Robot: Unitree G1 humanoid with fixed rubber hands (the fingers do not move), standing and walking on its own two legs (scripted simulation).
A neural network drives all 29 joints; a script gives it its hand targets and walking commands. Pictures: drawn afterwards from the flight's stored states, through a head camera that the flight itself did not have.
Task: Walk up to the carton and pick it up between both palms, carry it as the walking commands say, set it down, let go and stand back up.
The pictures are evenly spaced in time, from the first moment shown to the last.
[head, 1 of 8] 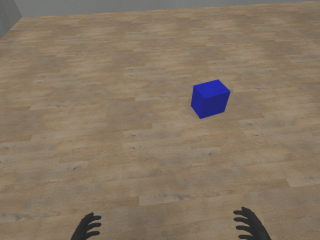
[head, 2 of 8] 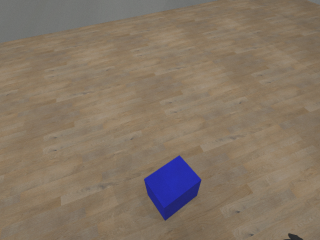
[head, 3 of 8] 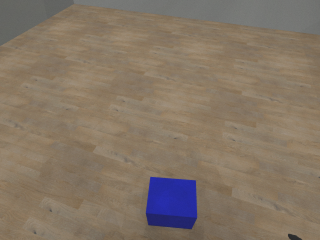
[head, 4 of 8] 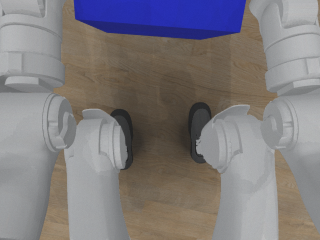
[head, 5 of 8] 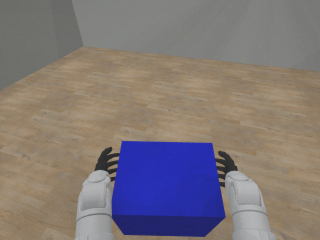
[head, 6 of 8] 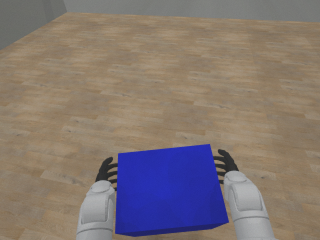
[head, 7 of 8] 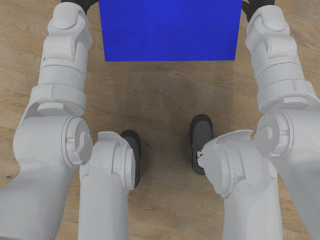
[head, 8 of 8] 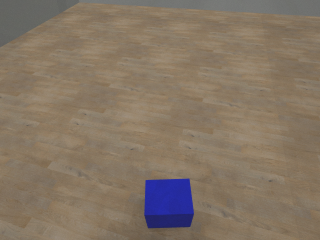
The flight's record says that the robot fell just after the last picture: no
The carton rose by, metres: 0.67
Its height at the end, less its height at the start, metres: +0.00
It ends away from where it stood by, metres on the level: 0.89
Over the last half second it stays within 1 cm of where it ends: yes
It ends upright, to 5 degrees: yes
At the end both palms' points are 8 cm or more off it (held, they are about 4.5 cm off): yes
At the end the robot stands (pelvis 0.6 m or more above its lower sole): yes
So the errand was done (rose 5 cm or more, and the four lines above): yes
